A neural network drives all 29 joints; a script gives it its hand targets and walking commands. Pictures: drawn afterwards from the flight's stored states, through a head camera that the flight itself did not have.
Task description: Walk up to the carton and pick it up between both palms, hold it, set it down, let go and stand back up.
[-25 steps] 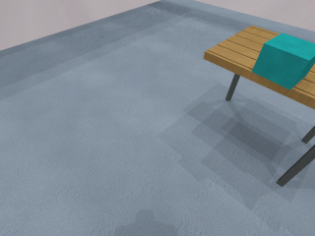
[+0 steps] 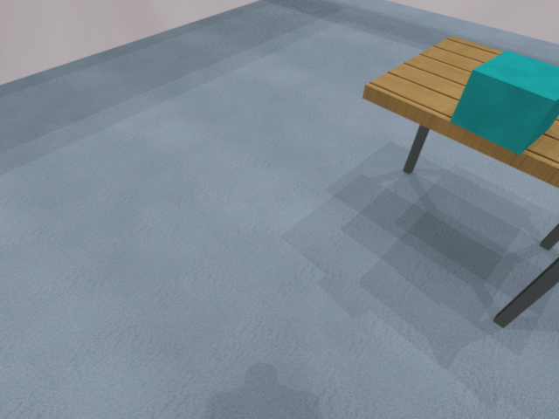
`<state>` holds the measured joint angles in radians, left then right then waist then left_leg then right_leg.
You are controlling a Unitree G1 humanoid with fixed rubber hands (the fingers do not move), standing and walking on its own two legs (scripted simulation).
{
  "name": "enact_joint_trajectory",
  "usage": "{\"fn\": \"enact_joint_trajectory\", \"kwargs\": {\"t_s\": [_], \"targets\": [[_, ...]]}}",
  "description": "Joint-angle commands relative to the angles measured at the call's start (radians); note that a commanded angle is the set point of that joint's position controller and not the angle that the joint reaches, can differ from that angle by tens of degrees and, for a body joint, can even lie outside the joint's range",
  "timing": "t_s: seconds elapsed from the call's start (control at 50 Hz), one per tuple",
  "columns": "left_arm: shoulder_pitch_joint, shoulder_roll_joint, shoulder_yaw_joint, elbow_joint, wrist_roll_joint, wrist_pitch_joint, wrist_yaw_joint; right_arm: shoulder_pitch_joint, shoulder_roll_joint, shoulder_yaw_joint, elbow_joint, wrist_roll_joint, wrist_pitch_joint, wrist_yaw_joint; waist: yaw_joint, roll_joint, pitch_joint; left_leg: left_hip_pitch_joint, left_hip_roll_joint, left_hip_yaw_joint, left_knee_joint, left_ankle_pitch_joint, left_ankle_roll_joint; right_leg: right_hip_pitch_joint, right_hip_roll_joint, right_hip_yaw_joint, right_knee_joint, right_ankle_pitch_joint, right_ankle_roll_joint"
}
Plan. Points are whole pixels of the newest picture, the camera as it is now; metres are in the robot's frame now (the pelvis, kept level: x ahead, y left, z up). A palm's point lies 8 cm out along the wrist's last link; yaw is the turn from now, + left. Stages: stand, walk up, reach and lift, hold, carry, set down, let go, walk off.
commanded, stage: stand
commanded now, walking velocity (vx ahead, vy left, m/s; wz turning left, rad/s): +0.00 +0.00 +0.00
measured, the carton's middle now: (513, 100) +0.89 -0.65 +0.00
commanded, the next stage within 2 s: walk up in 0.68 s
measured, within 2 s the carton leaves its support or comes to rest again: neither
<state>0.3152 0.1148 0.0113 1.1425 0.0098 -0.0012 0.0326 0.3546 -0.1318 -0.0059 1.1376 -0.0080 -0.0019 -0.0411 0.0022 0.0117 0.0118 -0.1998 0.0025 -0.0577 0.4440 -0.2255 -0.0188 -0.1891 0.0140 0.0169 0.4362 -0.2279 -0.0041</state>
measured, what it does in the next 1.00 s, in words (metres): stands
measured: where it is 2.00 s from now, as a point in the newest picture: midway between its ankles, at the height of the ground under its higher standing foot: (332, 389)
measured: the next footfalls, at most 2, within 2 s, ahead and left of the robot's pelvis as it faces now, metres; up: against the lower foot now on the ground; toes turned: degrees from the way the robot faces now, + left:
right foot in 1.22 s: +0.13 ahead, -0.24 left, +0.00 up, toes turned -19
left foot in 1.68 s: +0.43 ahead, -0.06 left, +0.00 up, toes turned -24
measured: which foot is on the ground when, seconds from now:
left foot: down 0.00-1.00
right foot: down 0.00-0.92, up 0.94-1.00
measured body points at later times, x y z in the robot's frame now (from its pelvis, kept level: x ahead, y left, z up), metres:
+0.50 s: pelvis +0.01 +0.00 +0.00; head +0.01 +0.00 +0.45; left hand -0.02 +0.21 -0.16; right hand -0.03 -0.20 -0.16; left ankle +0.01 +0.13 -0.74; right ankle +0.00 -0.12 -0.74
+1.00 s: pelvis +0.01 +0.00 +0.00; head +0.02 -0.01 +0.45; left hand +0.04 +0.26 -0.14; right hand +0.01 -0.27 -0.14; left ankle +0.01 +0.13 -0.74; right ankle +0.00 -0.12 -0.70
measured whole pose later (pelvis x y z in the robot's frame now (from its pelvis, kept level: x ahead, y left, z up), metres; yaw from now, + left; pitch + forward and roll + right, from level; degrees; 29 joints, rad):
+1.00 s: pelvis +0.01 +0.00 +0.00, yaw -7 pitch -1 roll +1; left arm 0.40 0.21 0.10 0.92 0.06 0.03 -0.01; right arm 0.31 -0.22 -0.10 0.92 -0.09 -0.05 -0.06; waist -0.02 0.00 0.04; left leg -0.16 0.03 0.08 0.45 -0.28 0.02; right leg -0.41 -0.03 0.01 0.89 -0.43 0.00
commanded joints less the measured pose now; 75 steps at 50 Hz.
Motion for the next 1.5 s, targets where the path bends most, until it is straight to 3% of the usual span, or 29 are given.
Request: {"fn": "enact_joint_trajectory", "kwargs": {"t_s": [0.0, 0.2, 0.26, 0.38, 0.46, 0.5, 0.6, 0.7, 0.8, 0.84, 0.86, 0.88, 0.9, 0.94, 0.98, 1.0, 1.02, 1.08, 1.12, 1.16, 1.18, 1.2, 1.22, 1.24, 1.26, 1.32, 1.38, 1.42, 1.48], "targets": [[0.068, 0.062, 0.003, -0.001, -0.011, -0.003, 0.008, 0.055, -0.019, 0.003, -0.010, -0.005, -0.009, 0.001, 0.001, -0.012, 0.066, -0.033, 0.057, -0.052, -0.075, 0.044, 0.043, -0.040, -0.074, 0.096, -0.088, 0.049, -0.027], [0.115, 0.075, 0.006, 0.015, -0.017, -0.010, 0.006, 0.088, -0.052, -0.007, 0.004, 0.000, -0.009, -0.004, -0.001, -0.036, 0.045, 0.016, 0.062, -0.050, -0.068, 0.076, 0.039, -0.048, -0.061, 0.063, -0.079, 0.073, -0.009], [0.081, 0.100, 0.021, -0.003, 0.002, -0.007, 0.009, 0.037, -0.091, -0.022, -0.011, -0.004, -0.012, -0.009, 0.009, 0.027, 0.083, -0.017, 0.062, -0.054, -0.079, 0.044, 0.046, -0.032, -0.076, 0.087, -0.097, 0.060, -0.025], [0.081, 0.076, 0.014, -0.002, -0.004, 0.002, 0.018, 0.086, -0.035, -0.003, 0.001, 0.001, -0.003, -0.005, -0.016, -0.046, 0.115, -0.041, 0.047, -0.042, -0.074, 0.018, 0.030, -0.067, -0.079, 0.093, -0.115, -0.005, -0.026], [0.068, 0.072, 0.017, -0.014, -0.005, -0.009, 0.009, 0.086, -0.046, -0.007, 0.012, -0.004, -0.014, -0.002, -0.018, 0.043, 0.031, 0.000, 0.055, -0.053, -0.074, 0.064, 0.040, 0.003, -0.068, 0.071, -0.072, 0.068, -0.023], [0.106, 0.064, 0.019, 0.006, -0.006, -0.005, 0.009, 0.041, -0.045, -0.005, -0.005, -0.007, -0.013, -0.004, 0.008, -0.028, 0.036, -0.002, 0.072, -0.066, -0.078, 0.073, 0.049, 0.004, -0.066, 0.055, -0.077, 0.105, -0.013], [0.089, 0.072, 0.015, -0.005, 0.003, -0.005, 0.006, 0.060, -0.053, -0.007, 0.002, -0.001, -0.008, -0.004, 0.008, 0.019, 0.084, -0.027, 0.063, -0.059, -0.084, 0.051, 0.045, -0.020, -0.075, 0.073, -0.088, 0.082, -0.023], [0.081, 0.050, 0.007, -0.008, -0.001, -0.005, 0.006, 0.055, -0.048, -0.009, -0.001, -0.004, -0.012, 0.000, 0.005, -0.048, 0.085, -0.038, 0.065, -0.074, -0.096, 0.031, 0.051, -0.018, -0.073, 0.065, -0.083, 0.059, -0.020], [0.098, 0.107, 0.028, -0.023, 0.001, -0.011, 0.009, 0.050, -0.060, -0.013, 0.002, -0.002, -0.005, -0.007, 0.012, 0.027, 0.059, -0.013, 0.055, -0.053, -0.107, 0.014, 0.040, -0.005, -0.076, 0.075, -0.077, 0.047, -0.020], [0.099, 0.094, 0.021, -0.012, -0.007, -0.012, 0.006, 0.055, -0.030, -0.005, 0.000, 0.003, -0.008, 0.003, 0.006, -0.017, 0.068, -0.009, 0.065, -0.073, -0.110, 0.043, 0.044, -0.004, -0.063, 0.042, -0.068, 0.098, -0.005], [-0.001, 0.291, 0.131, -0.248, 0.043, -0.018, -0.010, -0.013, -0.358, -0.140, -0.223, -0.080, -0.043, -0.015, -0.046, 0.031, 0.031, 0.173, 0.112, -0.055, -0.034, -0.299, 0.114, -0.259, -0.051, 0.166, 0.067, -0.345, -0.066], [-0.091, 0.291, 0.129, -0.286, 0.043, -0.018, -0.020, 0.023, -0.360, -0.153, -0.215, -0.096, -0.050, -0.022, -0.093, 0.098, 0.050, 0.322, 0.180, -0.102, -0.078, -0.382, 0.156, -0.518, -0.053, 0.107, 0.145, -0.365, -0.039], [-0.134, 0.279, 0.129, -0.343, 0.043, -0.011, -0.026, 0.062, -0.378, -0.166, -0.227, -0.102, -0.054, -0.031, -0.119, 0.236, 0.091, 0.314, 0.357, -0.275, -0.245, -0.447, 0.242, -0.607, -0.029, 0.000, 0.432, -0.264, -0.011], [-0.048, 0.260, 0.132, -0.395, 0.066, 0.005, -0.041, 0.002, -0.331, -0.165, -0.309, -0.104, -0.070, -0.037, -0.070, 0.102, 0.119, 0.130, 0.467, -0.346, -0.286, -0.454, 0.292, -0.572, -0.165, 0.074, 0.639, -0.221, 0.000], [0.046, 0.250, 0.131, -0.426, 0.072, 0.018, -0.065, 0.006, -0.300, -0.157, -0.367, -0.079, -0.073, -0.026, -0.042, -0.013, 0.132, 0.062, 0.393, -0.226, -0.260, -0.415, 0.258, -0.493, -0.184, 0.071, 0.596, -0.195, 0.005], [0.067, 0.229, 0.124, -0.439, 0.068, 0.022, -0.078, -0.015, -0.342, -0.168, -0.394, -0.091, -0.068, -0.021, -0.034, 0.082, 0.130, 0.074, 0.356, -0.135, -0.252, -0.392, 0.247, -0.484, -0.174, 0.040, 0.548, -0.192, -0.001], [0.056, 0.235, 0.125, -0.460, 0.057, 0.023, -0.093, -0.027, -0.342, -0.168, -0.429, -0.084, -0.068, -0.012, -0.048, 0.068, 0.148, 0.069, 0.321, -0.024, -0.242, -0.345, 0.242, -0.479, -0.173, -0.004, 0.492, -0.149, 0.002], [0.056, 0.273, 0.124, -0.547, 0.038, 0.025, -0.121, -0.073, -0.418, -0.179, -0.504, -0.082, -0.081, 0.007, -0.017, 0.167, 0.089, -0.041, 0.300, 0.118, -0.178, -0.363, 0.216, -0.248, -0.161, -0.050, 0.290, -0.085, -0.020], [0.071, 0.299, 0.125, -0.569, 0.034, 0.013, -0.136, -0.111, -0.417, -0.178, -0.552, -0.067, -0.070, 0.022, 0.006, 0.160, 0.076, -0.140, 0.262, 0.183, -0.103, -0.425, 0.204, -0.073, -0.103, -0.115, 0.259, -0.009, -0.030], [0.202, 0.357, 0.145, -0.555, 0.029, 0.012, -0.124, -0.089, -0.417, -0.168, -0.581, -0.068, -0.055, 0.029, 0.061, 0.003, -0.018, -0.221, 0.241, 0.211, 0.120, -0.515, 0.190, 0.131, -0.067, -0.151, 0.267, -0.028, -0.038], [0.285, 0.405, 0.160, -0.523, 0.019, 0.001, -0.103, -0.064, -0.382, -0.152, -0.598, -0.064, -0.041, 0.040, 0.096, -0.146, -0.032, -0.281, 0.150, 0.277, 0.360, -0.494, 0.161, 0.219, -0.010, -0.165, 0.231, -0.063, -0.039], [0.351, 0.466, 0.177, -0.527, 0.017, -0.004, -0.084, -0.116, -0.315, -0.128, -0.634, -0.060, -0.032, 0.059, 0.152, -0.326, -0.008, -0.449, 0.074, 0.287, 0.678, -0.513, 0.134, 0.255, -0.071, 0.021, 0.133, -0.262, -0.098], [0.346, 0.532, 0.172, -0.576, 0.007, -0.011, -0.070, -0.116, -0.285, -0.112, -0.692, -0.046, -0.034, 0.079, 0.123, -0.357, 0.051, -0.606, 0.026, 0.163, 0.832, -0.482, 0.090, 0.181, -0.255, 0.507, -0.083, -0.528, -0.180], [0.287, 0.588, 0.178, -0.634, -0.002, -0.019, -0.052, -0.110, -0.353, -0.137, -0.724, -0.020, -0.030, 0.084, 0.099, -0.280, 0.101, -0.622, 0.051, 0.057, 0.883, -0.436, 0.090, 0.080, -0.396, 0.814, -0.279, -0.637, -0.286], [0.227, 0.587, 0.177, -0.661, -0.008, -0.033, -0.044, -0.074, -0.401, -0.153, -0.730, -0.027, -0.032, 0.078, 0.049, -0.195, 0.153, -0.610, 0.088, 0.006, 0.907, -0.406, 0.090, 0.020, -0.433, 0.871, -0.315, -0.663, -0.326], [0.136, 0.538, 0.142, -0.663, 0.020, -0.051, -0.020, -0.008, -0.452, -0.155, -0.687, -0.030, -0.058, 0.084, 0.014, -0.131, 0.114, -0.507, 0.134, 0.000, 0.756, -0.278, 0.071, -0.041, -0.292, 0.492, -0.150, -0.367, -0.256], [0.082, 0.525, 0.126, -0.684, 0.014, -0.065, -0.022, 0.004, -0.426, -0.138, -0.703, -0.040, -0.048, 0.100, -0.008, -0.124, 0.128, -0.381, 0.126, 0.040, 0.594, -0.143, 0.045, -0.158, -0.237, 0.317, -0.147, -0.219, -0.227], [0.100, 0.529, 0.118, -0.678, 0.019, -0.071, -0.020, -0.021, -0.400, -0.128, -0.724, -0.037, -0.038, 0.110, -0.001, -0.123, 0.123, -0.350, 0.105, 0.074, 0.492, -0.035, 0.045, -0.160, -0.196, 0.240, -0.151, -0.218, -0.205], [0.148, 0.551, 0.120, -0.674, 0.016, -0.064, -0.029, -0.117, -0.393, -0.119, -0.754, -0.033, -0.030, 0.116, 0.048, -0.113, 0.101, -0.362, 0.080, 0.091, 0.386, 0.052, 0.043, -0.112, -0.192, 0.267, -0.131, -0.218, -0.188]]}}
